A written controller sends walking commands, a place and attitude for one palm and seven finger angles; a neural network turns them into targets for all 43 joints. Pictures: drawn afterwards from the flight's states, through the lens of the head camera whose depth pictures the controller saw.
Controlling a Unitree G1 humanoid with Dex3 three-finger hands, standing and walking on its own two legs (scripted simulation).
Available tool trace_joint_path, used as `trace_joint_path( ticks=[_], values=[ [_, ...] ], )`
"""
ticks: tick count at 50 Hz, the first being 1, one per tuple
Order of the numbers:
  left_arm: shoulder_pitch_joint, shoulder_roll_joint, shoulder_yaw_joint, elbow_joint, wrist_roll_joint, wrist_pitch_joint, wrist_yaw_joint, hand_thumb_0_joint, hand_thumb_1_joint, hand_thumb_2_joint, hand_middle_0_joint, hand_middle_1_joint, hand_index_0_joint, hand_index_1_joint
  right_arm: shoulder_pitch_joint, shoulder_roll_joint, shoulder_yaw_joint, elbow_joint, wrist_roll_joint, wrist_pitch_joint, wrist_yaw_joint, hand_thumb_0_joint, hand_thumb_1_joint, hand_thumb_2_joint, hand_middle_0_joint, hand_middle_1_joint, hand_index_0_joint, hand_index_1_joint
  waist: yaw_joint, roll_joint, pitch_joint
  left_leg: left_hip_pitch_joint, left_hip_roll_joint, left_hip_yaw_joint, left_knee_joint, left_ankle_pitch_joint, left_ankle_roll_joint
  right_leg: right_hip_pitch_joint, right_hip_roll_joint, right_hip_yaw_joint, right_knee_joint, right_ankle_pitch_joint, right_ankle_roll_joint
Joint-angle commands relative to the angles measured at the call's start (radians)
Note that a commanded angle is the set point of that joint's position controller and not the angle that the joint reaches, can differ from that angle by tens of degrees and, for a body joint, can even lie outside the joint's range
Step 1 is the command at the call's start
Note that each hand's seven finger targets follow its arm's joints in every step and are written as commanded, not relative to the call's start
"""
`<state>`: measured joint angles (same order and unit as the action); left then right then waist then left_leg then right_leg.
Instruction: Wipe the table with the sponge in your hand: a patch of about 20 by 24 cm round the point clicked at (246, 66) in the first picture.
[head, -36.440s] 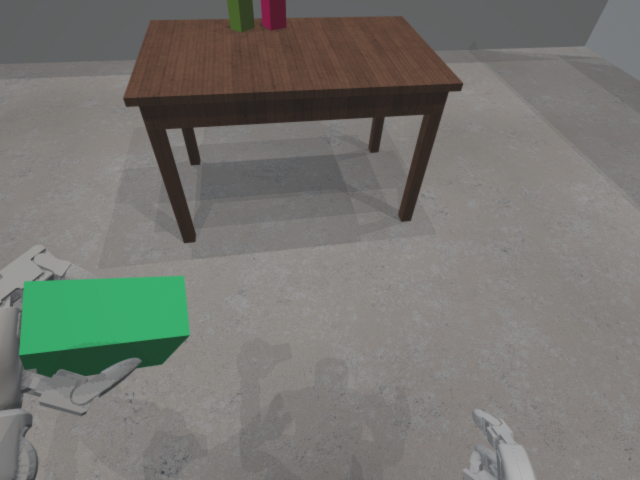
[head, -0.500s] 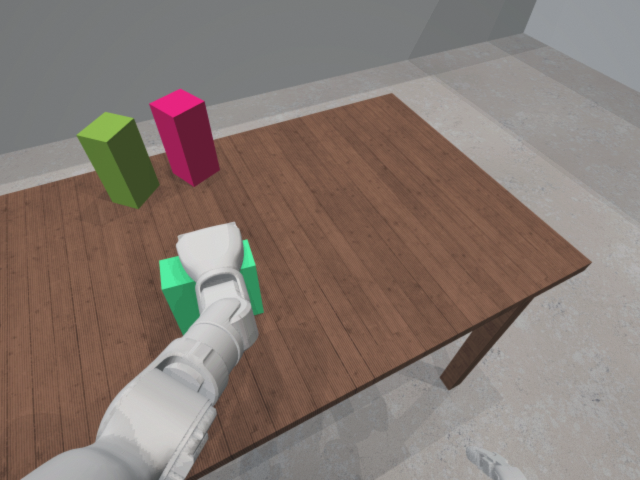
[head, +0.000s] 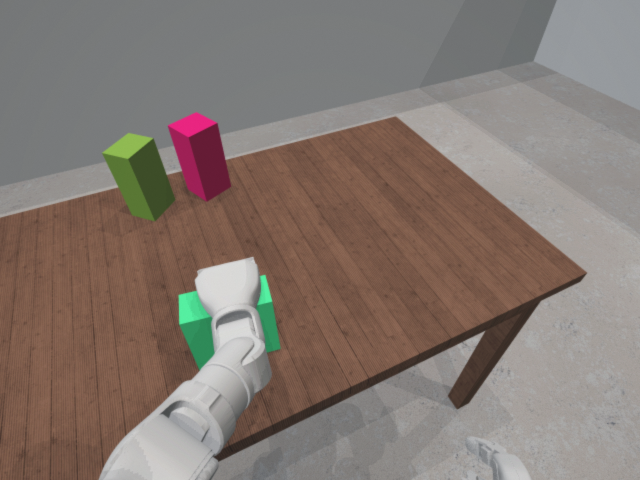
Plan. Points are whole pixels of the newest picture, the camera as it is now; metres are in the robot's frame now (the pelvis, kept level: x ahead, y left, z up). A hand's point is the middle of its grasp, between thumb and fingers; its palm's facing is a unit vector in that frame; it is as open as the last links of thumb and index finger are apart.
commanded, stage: wipe back along the third lane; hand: left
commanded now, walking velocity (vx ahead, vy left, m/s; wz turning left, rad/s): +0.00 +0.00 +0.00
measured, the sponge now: (234, 330) +0.35 +0.16 -0.05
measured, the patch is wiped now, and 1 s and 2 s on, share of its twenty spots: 0.85 0.85 0.85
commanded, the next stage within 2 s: slide back across to the middle lane in 0.46 s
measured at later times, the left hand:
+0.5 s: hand (248, 330) +0.32 +0.13 -0.01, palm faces -0.07 -0.04 -1.00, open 10.0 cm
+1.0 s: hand (225, 344) +0.30 +0.16 +0.00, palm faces -0.07 -0.12 -0.99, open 10.0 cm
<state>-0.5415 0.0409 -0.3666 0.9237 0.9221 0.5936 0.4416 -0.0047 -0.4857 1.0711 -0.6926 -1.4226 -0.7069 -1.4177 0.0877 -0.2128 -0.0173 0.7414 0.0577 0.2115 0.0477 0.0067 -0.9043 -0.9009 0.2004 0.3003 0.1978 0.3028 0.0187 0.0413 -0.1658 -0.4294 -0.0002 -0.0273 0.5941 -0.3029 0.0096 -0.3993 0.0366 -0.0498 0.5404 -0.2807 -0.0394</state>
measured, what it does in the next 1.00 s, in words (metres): stands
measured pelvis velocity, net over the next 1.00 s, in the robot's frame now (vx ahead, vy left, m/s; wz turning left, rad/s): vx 0.00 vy -0.02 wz -0.02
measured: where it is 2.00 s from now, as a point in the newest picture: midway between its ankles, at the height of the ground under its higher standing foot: outside the picture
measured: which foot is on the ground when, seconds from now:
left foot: down 0.00-1.00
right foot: down 0.00-1.00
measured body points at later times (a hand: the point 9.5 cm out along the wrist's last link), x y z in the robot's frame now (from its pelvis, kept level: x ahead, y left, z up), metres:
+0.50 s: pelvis -0.01 -0.02 +0.00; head -0.03 -0.04 +0.45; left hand +0.32 +0.13 +0.05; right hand +0.18 -0.24 -0.11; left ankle -0.01 +0.11 -0.73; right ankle -0.01 -0.10 -0.73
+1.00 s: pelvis +0.00 -0.02 +0.00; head -0.03 -0.05 +0.45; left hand +0.30 +0.16 +0.05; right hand +0.22 -0.24 -0.08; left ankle -0.01 +0.11 -0.73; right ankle -0.01 -0.10 -0.73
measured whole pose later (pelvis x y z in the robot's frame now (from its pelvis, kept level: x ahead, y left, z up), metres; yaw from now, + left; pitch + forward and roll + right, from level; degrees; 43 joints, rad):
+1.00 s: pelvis +0.00 -0.02 +0.00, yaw -1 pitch +2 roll +0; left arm -0.22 0.12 -0.37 0.53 0.96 0.59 0.31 0.00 -0.50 1.07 -0.72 -1.39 -0.74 -1.38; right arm 0.02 -0.23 0.00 0.68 0.08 0.19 0.02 0.01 -0.90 -0.90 0.20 0.30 0.20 0.30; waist 0.06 0.05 -0.13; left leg -0.28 0.01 -0.01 0.52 -0.28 -0.01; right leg -0.28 0.05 -0.03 0.52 -0.28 -0.07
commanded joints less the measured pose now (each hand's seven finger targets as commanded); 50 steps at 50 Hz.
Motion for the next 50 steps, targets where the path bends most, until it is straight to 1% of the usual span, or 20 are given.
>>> trace_joint_path(
  ticks=[1,7,11,13,16,18,22,23,25,27,28,32,33,34,36,38,41,43,46,50],
  values=[
    [-0.301,0.039,0.021,-0.072,0.006,0.002,-0.010,0.000,0.100,1.300,-1.200,-1.600,-1.200,-1.600,-0.143,-0.118,-0.029,-0.139,0.004,-0.050,-0.015,0.000,-0.900,-0.900,0.200,0.300,0.200,0.300,-0.026,-0.113,-0.162,0.080,-0.024,0.023,-0.075,0.169,0.013,0.108,-0.004,0.012,-0.082,0.248,-0.026],
    [-0.262,-0.008,-0.011,-0.069,0.013,-0.016,-0.010,0.000,0.100,1.300,-1.200,-1.600,-1.200,-1.600,-0.138,-0.113,-0.035,-0.146,0.005,-0.062,-0.012,0.000,-0.900,-0.900,0.200,0.300,0.200,0.300,-0.019,-0.087,-0.192,0.094,-0.023,0.026,-0.068,0.173,0.012,0.102,-0.001,0.016,-0.077,0.237,-0.031],
    [-0.205,-0.015,-0.011,-0.095,-0.008,-0.028,-0.003,0.000,0.100,1.300,-1.200,-1.600,-1.200,-1.600,-0.148,-0.114,-0.039,-0.159,0.006,-0.065,-0.007,0.000,-0.900,-0.900,0.200,0.300,0.200,0.300,-0.012,-0.131,-0.205,0.084,-0.026,0.030,-0.062,0.176,0.015,0.134,-0.005,0.025,-0.080,0.265,-0.026],
    [-0.157,-0.018,-0.006,-0.113,-0.012,-0.024,-0.002,0.000,0.100,1.300,-1.200,-1.600,-1.200,-1.600,-0.160,-0.114,-0.040,-0.166,0.007,-0.064,-0.002,0.000,-0.900,-0.900,0.200,0.300,0.200,0.300,0.004,-0.145,-0.213,0.075,-0.028,0.027,-0.067,0.193,0.013,0.156,-0.006,0.027,-0.078,0.296,-0.028],
    [-0.135,-0.058,-0.050,-0.137,-0.018,-0.013,0.000,0.000,0.100,1.300,-1.200,-1.600,-1.200,-1.600,-0.172,-0.109,-0.039,-0.171,0.011,-0.063,0.006,0.000,-0.900,-0.900,0.200,0.300,0.200,0.300,-0.005,-0.158,-0.173,0.085,-0.027,0.034,-0.065,0.184,0.016,0.144,-0.008,0.023,-0.086,0.289,-0.025],
    [-0.126,-0.042,-0.041,-0.151,-0.020,-0.002,-0.008,0.000,0.100,1.300,-1.200,-1.600,-1.200,-1.600,-0.191,-0.112,-0.037,-0.172,0.016,-0.060,0.008,0.000,-0.900,-0.900,0.200,0.300,0.200,0.300,0.004,-0.151,-0.150,0.081,-0.028,0.027,-0.075,0.172,0.014,0.134,-0.005,0.026,-0.095,0.260,-0.028],
    [-0.110,-0.065,-0.069,-0.163,-0.022,0.008,-0.014,0.000,0.100,1.300,-1.200,-1.600,-1.200,-1.600,-0.199,-0.108,-0.034,-0.173,0.016,-0.062,0.012,0.000,-0.900,-0.900,0.200,0.300,0.200,0.300,0.004,-0.125,-0.127,0.099,-0.030,0.035,-0.074,0.162,0.017,0.123,-0.007,0.024,-0.095,0.238,-0.029],
    [-0.089,-0.038,-0.048,-0.185,-0.021,0.008,-0.019,0.000,0.100,1.300,-1.200,-1.600,-1.200,-1.600,-0.206,-0.114,-0.036,-0.176,0.015,-0.060,0.012,0.000,-0.900,-0.900,0.200,0.300,0.200,0.300,0.020,-0.137,-0.154,0.098,-0.031,0.027,-0.078,0.176,0.014,0.142,-0.004,0.028,-0.092,0.253,-0.033],
    [-0.112,-0.045,-0.061,-0.194,-0.022,0.007,-0.018,0.000,0.100,1.300,-1.200,-1.600,-1.200,-1.600,-0.210,-0.111,-0.032,-0.179,0.016,-0.057,0.008,0.000,-0.900,-0.900,0.200,0.300,0.200,0.300,0.006,-0.146,-0.142,0.100,-0.033,0.035,-0.074,0.162,0.016,0.135,-0.008,0.029,-0.095,0.242,-0.026],
    [-0.103,-0.025,-0.042,-0.190,-0.020,0.008,-0.020,0.000,0.100,1.300,-1.200,-1.600,-1.200,-1.600,-0.207,-0.112,-0.030,-0.175,0.015,-0.058,0.004,0.000,-0.900,-0.900,0.200,0.300,0.200,0.300,0.008,-0.168,-0.140,0.094,-0.034,0.037,-0.073,0.165,0.017,0.149,-0.011,0.036,-0.094,0.265,-0.023],
    [-0.084,0.013,-0.010,-0.196,-0.019,0.009,-0.023,0.000,0.100,1.300,-1.200,-1.600,-1.200,-1.600,-0.217,-0.116,-0.031,-0.175,0.013,-0.055,0.000,0.000,-0.900,-0.900,0.200,0.300,0.200,0.300,0.022,-0.158,-0.140,0.090,-0.033,0.031,-0.082,0.165,0.014,0.153,-0.009,0.041,-0.099,0.260,-0.026],
    [-0.051,0.019,-0.020,-0.293,-0.007,0.002,-0.029,0.000,0.100,1.300,-1.200,-1.600,-1.200,-1.600,-0.232,-0.108,-0.031,-0.198,0.013,-0.057,-0.002,0.000,-0.900,-0.900,0.200,0.300,0.200,0.300,0.033,-0.134,-0.190,0.129,-0.037,0.042,-0.074,0.217,0.016,0.207,-0.014,0.044,-0.084,0.343,-0.025],
    [-0.039,0.066,0.023,-0.317,-0.007,0.003,-0.033,0.000,0.100,1.300,-1.200,-1.600,-1.200,-1.600,-0.242,-0.114,-0.030,-0.201,0.013,-0.055,-0.004,0.000,-0.900,-0.900,0.200,0.300,0.200,0.300,0.046,-0.134,-0.196,0.127,-0.037,0.036,-0.083,0.219,0.014,0.217,-0.013,0.049,-0.089,0.346,-0.028],
    [-0.047,0.053,-0.001,-0.340,0.001,0.003,-0.036,0.000,0.100,1.300,-1.200,-1.600,-1.200,-1.600,-0.242,-0.110,-0.027,-0.205,0.013,-0.054,-0.006,0.000,-0.900,-0.900,0.200,0.300,0.200,0.300,0.035,-0.118,-0.189,0.137,-0.038,0.043,-0.081,0.223,0.016,0.220,-0.016,0.050,-0.085,0.357,-0.024],
    [-0.023,0.065,0.001,-0.383,0.006,0.005,-0.042,0.000,0.100,1.300,-1.200,-1.600,-1.200,-1.600,-0.247,-0.110,-0.025,-0.212,0.014,-0.058,-0.006,0.000,-0.900,-0.900,0.200,0.300,0.200,0.300,0.039,-0.132,-0.185,0.145,-0.039,0.044,-0.086,0.231,0.018,0.233,-0.016,0.050,-0.088,0.373,-0.023],
    [0.023,0.141,0.066,-0.425,0.018,0.012,-0.054,0.000,0.100,1.300,-1.200,-1.600,-1.200,-1.600,-0.264,-0.118,-0.026,-0.218,0.014,-0.058,-0.010,0.000,-0.900,-0.900,0.200,0.300,0.200,0.300,0.063,-0.125,-0.187,0.148,-0.040,0.041,-0.093,0.247,0.015,0.254,-0.016,0.063,-0.091,0.407,-0.028],
    [0.007,0.126,0.022,-0.472,0.036,0.021,-0.071,0.000,0.100,1.300,-1.200,-1.600,-1.200,-1.600,-0.272,-0.114,-0.017,-0.226,0.019,-0.062,-0.015,0.000,-0.900,-0.900,0.200,0.300,0.200,0.300,0.041,-0.119,-0.136,0.156,-0.042,0.044,-0.101,0.228,0.019,0.232,-0.018,0.057,-0.100,0.371,-0.022],
    [0.038,0.177,0.067,-0.498,0.045,0.029,-0.087,0.000,0.100,1.300,-1.200,-1.600,-1.200,-1.600,-0.287,-0.121,-0.017,-0.227,0.019,-0.065,-0.020,0.000,-0.900,-0.900,0.200,0.300,0.200,0.300,0.058,-0.114,-0.136,0.167,-0.043,0.041,-0.107,0.237,0.020,0.239,-0.015,0.067,-0.107,0.373,-0.026],
    [0.042,0.189,0.064,-0.524,0.056,0.022,-0.106,0.000,0.100,1.300,-1.200,-1.600,-1.200,-1.600,-0.280,-0.121,-0.014,-0.227,0.020,-0.072,-0.029,0.000,-0.900,-0.900,0.200,0.300,0.200,0.300,0.046,-0.114,-0.128,0.173,-0.045,0.045,-0.106,0.227,0.022,0.237,-0.017,0.068,-0.106,0.364,-0.022],
    [0.080,0.208,0.074,-0.549,0.071,0.006,-0.128,0.000,0.100,1.300,-1.200,-1.600,-1.200,-1.600,-0.278,-0.122,-0.014,-0.234,0.021,-0.078,-0.034,0.000,-0.900,-0.900,0.200,0.300,0.200,0.300,0.051,-0.092,-0.129,0.183,-0.045,0.038,-0.108,0.223,0.022,0.227,-0.013,0.068,-0.107,0.327,-0.027]
  ],
)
